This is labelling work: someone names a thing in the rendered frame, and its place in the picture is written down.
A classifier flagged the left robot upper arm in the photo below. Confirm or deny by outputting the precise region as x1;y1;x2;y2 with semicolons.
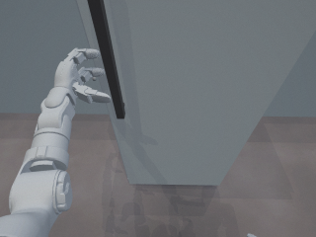
0;169;73;237

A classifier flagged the left robot forearm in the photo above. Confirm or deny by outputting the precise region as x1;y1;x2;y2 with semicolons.
8;87;77;213

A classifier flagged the left robot hand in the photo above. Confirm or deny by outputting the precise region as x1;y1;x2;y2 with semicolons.
53;47;111;104

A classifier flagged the handle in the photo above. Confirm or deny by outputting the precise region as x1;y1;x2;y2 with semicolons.
87;0;125;119

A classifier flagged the fridge door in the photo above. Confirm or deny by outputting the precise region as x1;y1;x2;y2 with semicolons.
77;0;316;186

